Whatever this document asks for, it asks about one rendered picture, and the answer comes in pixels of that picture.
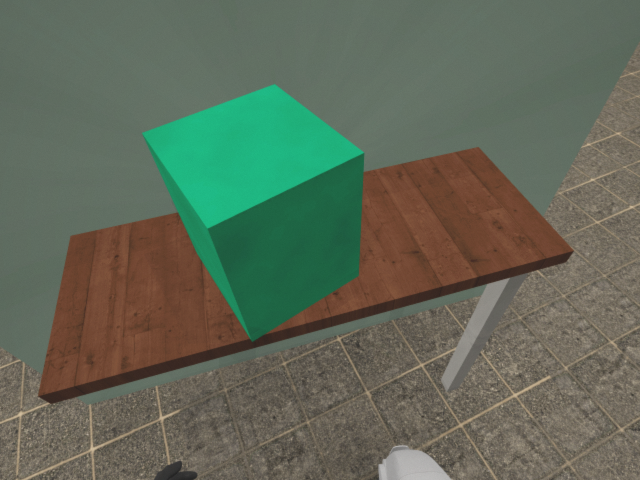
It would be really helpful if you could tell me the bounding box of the robot right shin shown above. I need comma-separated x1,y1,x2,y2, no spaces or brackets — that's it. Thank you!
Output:
389,445,409,455

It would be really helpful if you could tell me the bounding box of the robot right thigh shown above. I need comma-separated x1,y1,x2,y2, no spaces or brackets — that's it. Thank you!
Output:
378,449,451,480

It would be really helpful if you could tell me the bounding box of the table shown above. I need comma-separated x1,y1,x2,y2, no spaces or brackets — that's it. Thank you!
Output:
38,147,574,404

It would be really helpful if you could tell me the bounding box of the carton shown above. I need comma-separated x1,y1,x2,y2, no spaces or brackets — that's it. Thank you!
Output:
142,84,364,342

